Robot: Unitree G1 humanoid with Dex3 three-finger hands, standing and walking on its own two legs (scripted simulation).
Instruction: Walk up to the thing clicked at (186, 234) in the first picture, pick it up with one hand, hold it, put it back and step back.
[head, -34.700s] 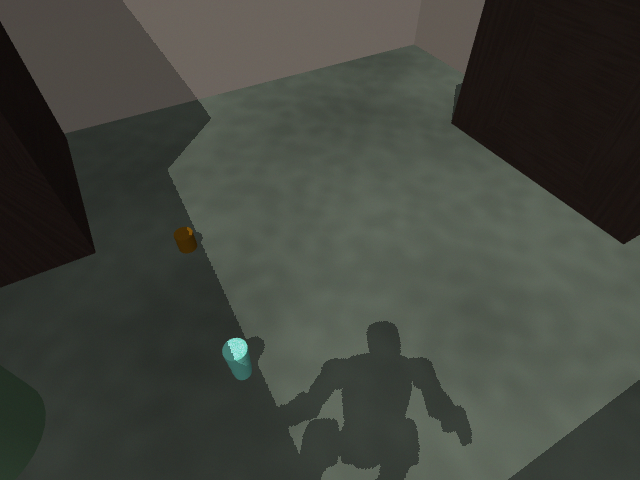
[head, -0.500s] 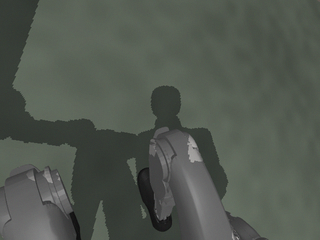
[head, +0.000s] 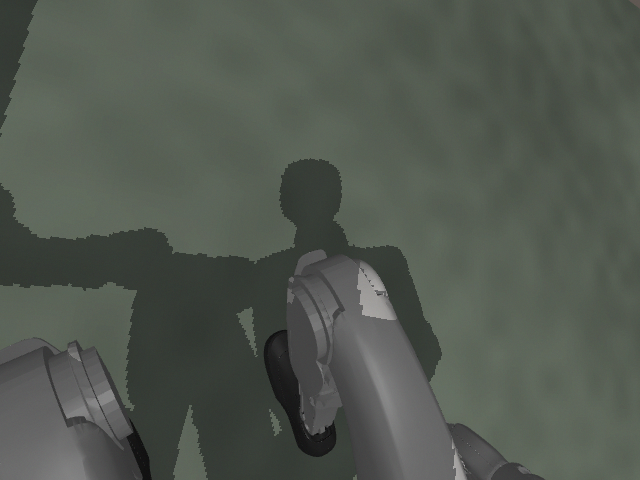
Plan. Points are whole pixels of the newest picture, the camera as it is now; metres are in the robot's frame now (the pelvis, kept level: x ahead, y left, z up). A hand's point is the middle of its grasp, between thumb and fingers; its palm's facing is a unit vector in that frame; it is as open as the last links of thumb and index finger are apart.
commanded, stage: close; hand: left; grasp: from above
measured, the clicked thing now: out of the picture +0.44 +0.33 -0.26
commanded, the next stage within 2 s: settle in 1.40 s
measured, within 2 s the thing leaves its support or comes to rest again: leaves its support in 1.82 s
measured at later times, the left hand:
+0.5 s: hand out of the picture +0.42 +0.33 -0.24, palm faces -0.44 -0.16 -0.88, open 12.4 cm
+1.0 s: hand out of the picture +0.42 +0.33 -0.23, palm faces -0.45 -0.16 -0.88, open 11.4 cm
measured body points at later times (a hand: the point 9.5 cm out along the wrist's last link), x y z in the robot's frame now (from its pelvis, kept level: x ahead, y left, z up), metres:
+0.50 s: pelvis +0.00 +0.00 +0.00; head +0.26 +0.13 +0.34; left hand +0.44 +0.33 -0.19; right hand +0.06 -0.26 -0.06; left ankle +0.06 +0.14 -0.26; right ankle +0.10 -0.12 -0.26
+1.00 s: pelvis -0.01 +0.00 +0.00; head +0.26 +0.12 +0.34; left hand +0.44 +0.34 -0.18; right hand +0.06 -0.25 -0.07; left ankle +0.06 +0.14 -0.26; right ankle +0.10 -0.12 -0.26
